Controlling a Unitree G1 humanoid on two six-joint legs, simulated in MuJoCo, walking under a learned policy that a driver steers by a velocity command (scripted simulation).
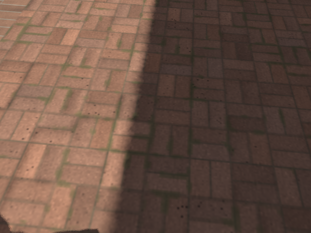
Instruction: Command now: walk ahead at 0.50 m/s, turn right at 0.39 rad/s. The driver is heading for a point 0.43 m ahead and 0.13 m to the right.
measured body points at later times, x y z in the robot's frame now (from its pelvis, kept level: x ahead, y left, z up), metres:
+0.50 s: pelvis +0.26 -0.08 +0.00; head +0.30 -0.10 +0.44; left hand +0.45 +0.16 -0.11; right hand +0.33 -0.38 -0.11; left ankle +0.32 +0.09 -0.66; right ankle +0.28 -0.15 -0.75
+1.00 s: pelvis +0.42 -0.08 -0.02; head +0.43 -0.09 +0.43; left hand +0.58 +0.14 -0.15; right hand +0.48 -0.36 -0.13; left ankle +0.53 +0.00 -0.75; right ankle +0.35 -0.20 -0.75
